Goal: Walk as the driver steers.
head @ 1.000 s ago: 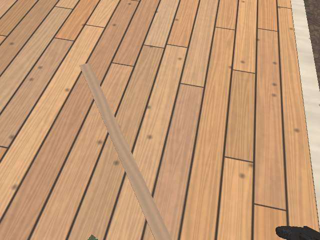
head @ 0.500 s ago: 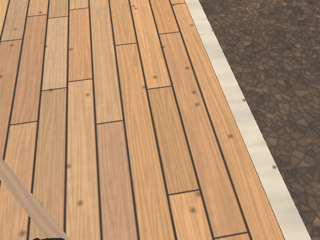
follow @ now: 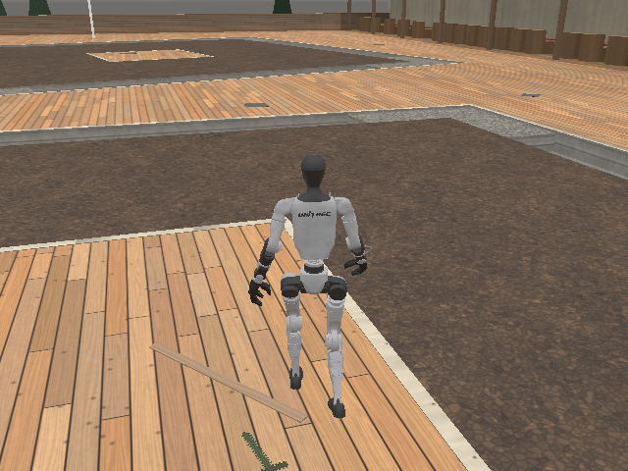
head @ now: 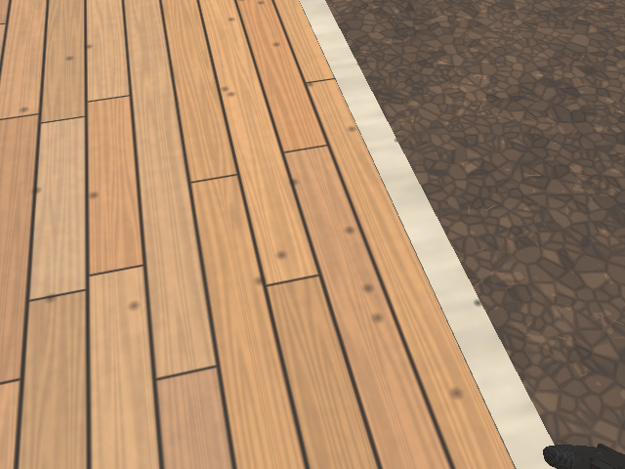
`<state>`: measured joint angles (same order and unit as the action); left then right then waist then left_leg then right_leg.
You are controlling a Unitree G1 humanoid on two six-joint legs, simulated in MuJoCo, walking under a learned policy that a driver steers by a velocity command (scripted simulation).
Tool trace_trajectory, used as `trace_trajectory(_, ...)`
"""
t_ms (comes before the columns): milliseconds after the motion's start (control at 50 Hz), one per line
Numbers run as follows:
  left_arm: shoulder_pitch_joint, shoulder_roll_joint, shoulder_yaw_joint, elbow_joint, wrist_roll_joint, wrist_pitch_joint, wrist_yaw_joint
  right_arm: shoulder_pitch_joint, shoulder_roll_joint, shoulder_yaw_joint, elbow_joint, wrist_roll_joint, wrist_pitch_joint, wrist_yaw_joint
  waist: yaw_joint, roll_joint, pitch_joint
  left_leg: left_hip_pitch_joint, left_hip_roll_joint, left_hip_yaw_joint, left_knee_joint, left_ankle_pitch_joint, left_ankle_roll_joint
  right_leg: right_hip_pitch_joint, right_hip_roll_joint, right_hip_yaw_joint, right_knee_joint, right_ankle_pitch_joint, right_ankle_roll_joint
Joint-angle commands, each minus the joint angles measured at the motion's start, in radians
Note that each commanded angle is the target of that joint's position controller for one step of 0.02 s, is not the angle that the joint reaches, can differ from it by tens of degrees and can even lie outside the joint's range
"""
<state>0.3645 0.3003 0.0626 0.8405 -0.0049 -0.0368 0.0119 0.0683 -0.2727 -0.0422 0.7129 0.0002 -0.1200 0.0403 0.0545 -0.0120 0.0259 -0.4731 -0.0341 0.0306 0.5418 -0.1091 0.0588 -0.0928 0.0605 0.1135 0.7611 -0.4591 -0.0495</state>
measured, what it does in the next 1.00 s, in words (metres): walks ahead, turning left: right foot, then left foot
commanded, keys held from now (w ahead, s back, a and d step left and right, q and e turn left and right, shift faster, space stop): w+q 1.00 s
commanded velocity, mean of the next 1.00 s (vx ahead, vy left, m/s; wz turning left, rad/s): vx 0.50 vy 0.00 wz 0.48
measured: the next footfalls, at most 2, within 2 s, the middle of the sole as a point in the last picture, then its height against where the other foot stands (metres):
right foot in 0.44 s outside the picture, level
left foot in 0.94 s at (222, 406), level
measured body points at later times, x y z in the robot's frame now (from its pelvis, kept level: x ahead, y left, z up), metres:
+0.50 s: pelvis +0.28 -0.01 +0.01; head +0.31 -0.01 +0.46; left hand +0.44 +0.28 -0.06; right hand +0.38 -0.29 -0.12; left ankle +0.12 +0.09 -0.67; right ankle +0.38 -0.11 -0.72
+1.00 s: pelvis +0.51 +0.12 -0.01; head +0.55 +0.15 +0.44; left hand +0.38 +0.39 -0.13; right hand +0.83 +0.02 -0.08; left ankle +0.55 +0.24 -0.72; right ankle +0.42 -0.10 -0.65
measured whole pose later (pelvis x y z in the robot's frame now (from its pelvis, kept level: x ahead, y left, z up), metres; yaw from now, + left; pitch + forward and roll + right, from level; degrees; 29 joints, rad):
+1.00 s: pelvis +0.51 +0.12 -0.01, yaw +33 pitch +2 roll -1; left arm 0.30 0.31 0.07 0.83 -0.01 -0.07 0.00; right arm 0.10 -0.31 -0.06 0.58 0.02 -0.03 0.04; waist 0.05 0.01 0.07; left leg -0.51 -0.04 0.03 0.66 -0.17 0.09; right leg -0.16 -0.07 -0.07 1.00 -0.50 0.03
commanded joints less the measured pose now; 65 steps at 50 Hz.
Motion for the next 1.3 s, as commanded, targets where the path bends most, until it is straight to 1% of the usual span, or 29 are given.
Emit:
trace_trajectory(20, -0.004, 0.133, 0.013, -0.110, -0.015, -0.051, -0.014, 0.292, -0.164, -0.052, 0.019, 0.028, 0.008, 0.001, -0.143, 0.195, -0.233, 0.760, 0.368, -0.730, -0.254, -0.313, 0.248, -0.654, -0.042, 0.032, 0.567, -0.043, 0.013)
trace_trajectory(40, -0.094, 0.132, 0.010, -0.132, -0.022, -0.063, -0.017, 0.229, -0.146, -0.046, 0.001, 0.015, 0.017, -0.003, -0.133, 0.096, -0.127, 0.616, 0.326, -0.613, -0.274, -0.273, 0.219, -0.657, -0.082, 0.008, 0.533, 0.036, 0.006)
trace_trajectory(60, -0.139, 0.120, 0.010, -0.145, -0.008, -0.072, -0.018, 0.191, -0.135, -0.041, -0.004, 0.006, 0.022, -0.004, -0.109, 0.037, -0.043, 0.484, 0.287, -0.526, -0.298, -0.167, 0.209, -0.645, -0.110, -0.010, 0.454, 0.087, 0.009)
trace_trajectory(80, -0.133, 0.115, 0.015, -0.145, 0.008, -0.073, -0.017, 0.174, -0.121, -0.034, -0.011, -0.003, 0.021, -0.007, -0.079, 0.042, -0.031, 0.415, 0.255, -0.475, -0.315, -0.067, 0.200, -0.592, -0.138, -0.007, 0.381, 0.131, 0.014)
trace_trajectory(140, -0.105, 0.076, 0.009, -0.146, 0.020, -0.062, -0.013, 0.173, -0.131, -0.037, -0.012, 0.007, 0.023, -0.016, -0.043, 0.089, -0.046, 0.323, 0.211, -0.386, -0.348, 0.089, 0.215, -0.512, -0.143, -0.036, 0.237, 0.157, 0.058)
trace_trajectory(260, -0.324, 0.036, -0.011, -0.207, 0.012, -0.066, -0.016, 0.257, -0.186, -0.060, 0.014, 0.024, 0.043, -0.048, -0.110, 0.088, -0.013, 0.211, 0.143, -0.285, -0.345, 0.077, 0.160, -0.400, -0.080, -0.057, -0.157, 0.501, 0.111)
trace_trajectory(360, -0.391, 0.081, 0.006, -0.235, -0.005, -0.084, -0.029, 0.317, -0.180, -0.063, 0.026, 0.029, 0.066, -0.059, -0.113, 0.109, -0.018, 0.302, 0.182, -0.400, -0.240, -0.003, 0.129, -0.330, -0.057, -0.021, -0.282, 0.461, 0.091)
trace_trajectory(420, -0.221, 0.134, 0.035, -0.196, 0.002, -0.097, -0.021, 0.289, -0.139, -0.051, 0.008, 0.021, 0.074, -0.058, -0.013, 0.119, -0.099, 0.267, 0.123, -0.397, -0.051, 0.042, 0.073, -0.061, -0.092, -0.024, -0.346, 0.393, 0.021)
trace_trajectory(440, -0.066, 0.192, 0.051, -0.181, 0.016, -0.097, -0.011, 0.284, -0.078, -0.029, -0.015, 0.005, 0.069, -0.054, 0.053, 0.015, -0.235, 0.149, 0.060, -0.313, 0.223, -0.079, 0.036, 0.182, -0.263, 0.130, -0.328, 0.332, -0.045)
trace_trajectory(460, 0.008, 0.264, 0.070, -0.147, 0.020, -0.078, -0.014, 0.416, -0.019, -0.009, -0.048, 0.031, 0.059, -0.054, -0.003, -0.301, -0.350, -0.180, -0.059, -0.179, 0.522, -0.475, -0.019, 0.461, -0.473, 0.554, -0.403, 0.135, -0.199)
trace_trajectory(480, -0.005, 0.178, 0.053, -0.152, 0.005, -0.073, -0.019, 0.407, -0.121, -0.028, -0.027, 0.043, 0.058, -0.057, 0.014, -0.228, -0.281, -0.308, 0.022, -0.199, 0.668, -0.473, -0.032, 0.416, -0.482, 0.638, -0.451, -0.053, -0.197)
trace_trajectory(500, -0.043, 0.119, 0.037, -0.160, 0.002, -0.070, -0.017, 0.312, -0.173, -0.044, -0.035, 0.038, 0.064, -0.057, 0.034, -0.133, -0.160, -0.337, 0.053, -0.191, 0.710, -0.380, -0.038, 0.307, -0.436, 0.488, -0.464, -0.019, -0.157)
trace_trajectory(520, -0.093, 0.099, 0.028, -0.162, 0.009, -0.067, -0.018, 0.269, -0.165, -0.046, -0.042, 0.028, 0.069, -0.058, 0.015, -0.072, -0.098, -0.307, 0.084, -0.166, 0.701, -0.305, -0.048, 0.199, -0.392, 0.361, -0.480, 0.113, -0.134)
trace_trajectory(540, -0.127, 0.074, 0.020, -0.155, 0.012, -0.064, -0.019, 0.238, -0.153, -0.048, -0.053, 0.020, 0.071, -0.054, -0.001, -0.070, -0.049, -0.291, 0.108, -0.162, 0.663, -0.256, -0.054, 0.119, -0.355, 0.273, -0.504, 0.215, -0.128)
trace_trajectory(580, -0.151, 0.063, 0.017, -0.142, 0.018, -0.068, -0.017, 0.236, -0.116, -0.046, -0.066, 0.029, 0.082, -0.042, -0.032, -0.110, -0.021, -0.230, 0.143, -0.144, 0.623, -0.207, -0.059, 0.024, -0.314, 0.147, -0.554, 0.314, -0.119)
trace_trajectory(680, -0.141, 0.116, 0.038, -0.102, 0.011, -0.077, -0.014, 0.158, -0.072, -0.032, -0.116, 0.022, 0.093, -0.029, -0.034, -0.060, -0.001, -0.263, 0.163, -0.123, 0.457, -0.064, -0.082, 0.012, -0.324, -0.028, -0.610, 0.503, -0.149)
trace_trajectory(760, -0.121, 0.146, 0.043, -0.078, 0.004, -0.066, -0.008, 0.044, -0.055, -0.020, -0.146, 0.023, 0.081, -0.005, 0.006, -0.041, 0.023, -0.204, 0.142, -0.064, 0.234, 0.118, -0.063, 0.029, -0.299, -0.165, -0.610, 0.551, -0.116)
trace_trajectory(840, -0.069, 0.182, 0.053, -0.047, -0.015, -0.046, -0.007, -0.050, -0.064, -0.021, -0.194, 0.026, 0.083, 0.016, 0.023, -0.043, 0.051, -0.189, 0.117, -0.013, 0.118, 0.075, -0.021, 0.128, -0.333, -0.225, -0.571, 0.625, -0.086)
trace_trajectory(880, -0.069, 0.209, 0.061, -0.044, -0.022, -0.033, -0.003, -0.033, -0.093, -0.035, -0.206, 0.021, 0.087, 0.021, -0.009, -0.066, 0.022, -0.110, 0.067, 0.035, 0.092, -0.023, 0.018, 0.171, -0.339, -0.264, -0.470, 0.894, -0.065)
trace_trajectory(920, -0.081, 0.229, 0.066, -0.049, -0.029, -0.018, 0.006, 0.148, -0.156, -0.074, -0.168, 0.018, 0.095, 0.015, -0.125, -0.072, -0.089, 0.155, -0.016, 0.083, 0.040, -0.048, 0.074, 0.140, -0.313, -0.313, -0.191, 1.139, -0.032)
trace_trajectory(940, -0.070, 0.201, 0.054, -0.056, -0.019, -0.019, 0.011, 0.323, -0.217, -0.108, -0.121, 0.022, 0.104, -0.001, -0.208, -0.027, -0.177, 0.444, -0.016, 0.023, 0.009, -0.007, 0.115, -0.034, -0.278, -0.325, 0.059, 1.006, 0.005)
trace_trajectory(960, 0.008, 0.072, 0.011, -0.110, 0.028, -0.035, 0.001, 0.353, -0.339, -0.130, -0.115, 0.030, 0.106, -0.020, -0.134, 0.245, -0.255, 0.806, 0.252, -0.460, -0.021, -0.077, 0.264, -0.483, -0.132, -0.314, 0.440, 0.182, 0.068)
trace_trajectory(980, -0.028, 0.087, -0.001, -0.131, 0.016, -0.072, -0.013, 0.368, -0.312, -0.112, -0.154, 0.026, 0.089, -0.013, -0.154, 0.222, -0.436, 0.910, 0.378, -0.883, -0.195, -0.244, 0.375, -0.645, -0.026, -0.068, 0.616, -0.155, 0.071)
trace_trajectory(1000, -0.145, 0.162, 0.021, -0.159, -0.028, -0.091, -0.024, 0.347, -0.240, -0.089, -0.141, 0.016, 0.074, -0.006, -0.185, 0.128, -0.320, 0.842, 0.348, -0.756, -0.236, -0.233, 0.309, -0.738, -0.083, -0.013, 0.631, -0.065, 0.055)
trace_trajectory(1020, -0.166, 0.149, 0.013, -0.165, -0.034, -0.102, -0.025, 0.302, -0.208, -0.079, -0.132, 0.015, 0.066, -0.007, -0.151, 0.093, -0.204, 0.695, 0.312, -0.613, -0.240, -0.159, 0.273, -0.732, -0.125, -0.032, 0.554, 0.025, 0.041)
trace_trajectory(1040, -0.158, 0.139, 0.012, -0.147, -0.013, -0.103, -0.017, 0.232, -0.175, -0.068, -0.136, 0.014, 0.064, -0.009, -0.104, 0.031, -0.139, 0.550, 0.273, -0.505, -0.242, -0.051, 0.240, -0.672, -0.165, -0.039, 0.470, 0.089, 0.046)
trace_trajectory(1080, -0.104, 0.140, 0.018, -0.116, -0.002, -0.076, -0.018, 0.155, -0.122, -0.046, -0.148, -0.006, 0.058, -0.013, -0.042, 0.074, -0.103, 0.372, 0.234, -0.379, -0.284, 0.134, 0.219, -0.535, -0.210, -0.044, 0.391, 0.157, 0.059)
trace_trajectory(1160, -0.131, 0.085, 0.004, -0.108, 0.000, -0.038, -0.015, 0.179, -0.147, -0.049, -0.093, -0.007, 0.033, -0.022, -0.045, 0.069, -0.051, 0.281, 0.221, -0.225, -0.360, 0.244, 0.216, -0.544, -0.217, -0.067, 0.266, 0.299, 0.098)
trace_trajectory(1300, -0.305, 0.050, -0.012, -0.150, -0.020, -0.047, -0.043, 0.234, -0.167, -0.050, -0.014, -0.009, 0.026, -0.034, -0.126, 0.062, 0.037, 0.363, 0.223, -0.060, -0.421, 0.121, 0.142, -0.548, -0.163, -0.082, -0.097, 0.627, 0.066)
